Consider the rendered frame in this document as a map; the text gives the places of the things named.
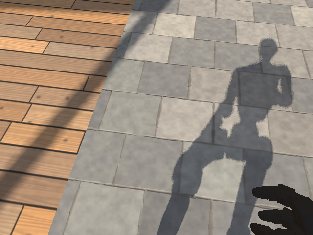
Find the robot right hand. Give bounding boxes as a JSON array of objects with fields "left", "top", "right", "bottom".
[{"left": 249, "top": 183, "right": 313, "bottom": 235}]

